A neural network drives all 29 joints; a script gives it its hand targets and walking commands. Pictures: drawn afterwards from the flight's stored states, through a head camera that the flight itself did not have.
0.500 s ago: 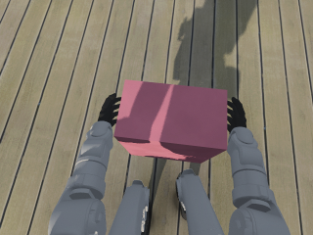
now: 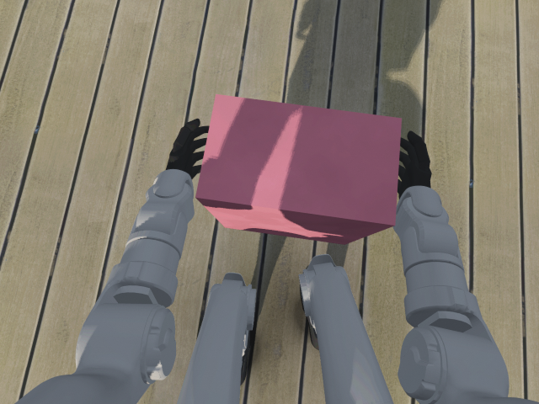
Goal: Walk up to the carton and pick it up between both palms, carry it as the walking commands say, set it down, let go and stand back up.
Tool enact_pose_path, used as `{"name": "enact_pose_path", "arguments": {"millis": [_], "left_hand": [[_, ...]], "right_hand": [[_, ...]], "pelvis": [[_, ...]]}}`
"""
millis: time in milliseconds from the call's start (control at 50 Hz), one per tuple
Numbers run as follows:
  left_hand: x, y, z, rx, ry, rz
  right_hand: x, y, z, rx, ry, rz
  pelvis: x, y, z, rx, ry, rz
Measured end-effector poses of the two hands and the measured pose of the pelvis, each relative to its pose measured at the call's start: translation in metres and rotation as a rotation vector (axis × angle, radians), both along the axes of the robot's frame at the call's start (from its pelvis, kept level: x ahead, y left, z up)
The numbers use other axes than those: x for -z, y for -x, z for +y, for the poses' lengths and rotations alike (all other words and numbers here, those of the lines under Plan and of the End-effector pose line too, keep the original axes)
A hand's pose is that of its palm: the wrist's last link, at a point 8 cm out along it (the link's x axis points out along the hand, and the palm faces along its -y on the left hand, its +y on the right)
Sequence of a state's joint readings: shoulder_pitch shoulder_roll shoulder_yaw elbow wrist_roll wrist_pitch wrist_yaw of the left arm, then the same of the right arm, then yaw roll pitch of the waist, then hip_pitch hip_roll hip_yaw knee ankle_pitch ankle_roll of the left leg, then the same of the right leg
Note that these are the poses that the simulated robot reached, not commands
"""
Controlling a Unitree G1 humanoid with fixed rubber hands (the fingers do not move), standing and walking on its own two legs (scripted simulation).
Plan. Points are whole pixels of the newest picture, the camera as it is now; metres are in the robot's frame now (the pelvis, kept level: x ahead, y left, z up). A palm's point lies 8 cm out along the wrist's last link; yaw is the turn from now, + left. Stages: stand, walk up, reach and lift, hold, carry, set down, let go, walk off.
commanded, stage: set down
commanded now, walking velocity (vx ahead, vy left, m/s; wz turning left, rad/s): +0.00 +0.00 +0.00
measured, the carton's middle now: (293, 185) +0.42 -0.05 -0.17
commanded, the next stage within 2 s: none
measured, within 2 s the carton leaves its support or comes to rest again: neither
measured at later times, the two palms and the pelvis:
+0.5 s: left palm (197, 173) +0.46 +0.11 -0.19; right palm (390, 191) +0.40 -0.23 -0.19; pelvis -0.03 -0.01 -0.08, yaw +1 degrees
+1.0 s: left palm (211, 185) +0.46 +0.11 -0.31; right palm (371, 203) +0.40 -0.23 -0.31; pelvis -0.06 +0.00 -0.13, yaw +1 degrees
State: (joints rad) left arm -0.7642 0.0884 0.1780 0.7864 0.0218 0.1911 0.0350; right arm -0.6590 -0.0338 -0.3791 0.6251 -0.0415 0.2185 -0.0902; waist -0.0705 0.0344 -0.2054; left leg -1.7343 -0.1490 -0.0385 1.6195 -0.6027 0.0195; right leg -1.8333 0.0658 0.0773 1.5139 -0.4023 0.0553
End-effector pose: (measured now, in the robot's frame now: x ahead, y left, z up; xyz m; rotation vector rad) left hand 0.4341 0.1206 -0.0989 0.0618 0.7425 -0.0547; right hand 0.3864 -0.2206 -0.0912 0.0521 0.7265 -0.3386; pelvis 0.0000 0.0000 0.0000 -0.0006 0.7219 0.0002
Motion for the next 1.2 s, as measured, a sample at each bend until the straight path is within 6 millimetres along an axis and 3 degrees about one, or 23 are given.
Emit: {"name": "enact_pose_path", "arguments": {"millis": [440, 760, 940, 1060, 1200], "left_hand": [[0.08, -0.02, -0.006, 0.021, -0.01, -0.003], [0.142, -0.032, -0.006, 0.047, -0.022, -0.003], [0.192, -0.035, -0.009, 0.058, -0.03, -0.031], [0.226, -0.022, -0.014, 0.064, -0.045, 0.014], [0.228, -0.029, -0.018, 0.076, -0.05, 0.031]], "right_hand": [[0.084, -0.012, -0.005, 0.018, -0.001, -0.001], [0.144, -0.02, -0.005, 0.026, 0.007, 0.004], [0.197, -0.021, -0.008, 0.025, 0.008, -0.023], [0.231, -0.009, -0.012, 0.042, -0.017, 0.018], [0.236, -0.012, -0.015, 0.051, -0.031, 0.035]], "pelvis": [[0.069, 0.026, -0.005, -0.009, -0.012, 0.018], [0.108, 0.038, -0.005, -0.022, -0.004, -0.008], [0.12, 0.06, -0.004, -0.027, 0.001, -0.244], [0.145, 0.065, -0.005, -0.024, -0.004, -0.236], [0.16, 0.072, -0.007, -0.023, -0.006, -0.269]]}}
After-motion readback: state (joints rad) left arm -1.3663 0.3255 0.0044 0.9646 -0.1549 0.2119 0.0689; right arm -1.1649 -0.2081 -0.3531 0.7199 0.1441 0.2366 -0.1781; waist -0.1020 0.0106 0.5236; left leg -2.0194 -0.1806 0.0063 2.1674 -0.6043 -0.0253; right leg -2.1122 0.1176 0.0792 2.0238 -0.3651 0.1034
